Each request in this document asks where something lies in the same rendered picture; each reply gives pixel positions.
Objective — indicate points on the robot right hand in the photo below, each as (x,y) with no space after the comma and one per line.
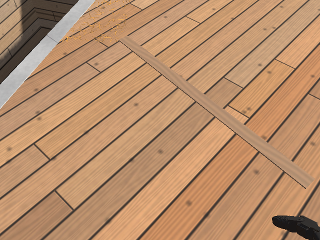
(302,225)

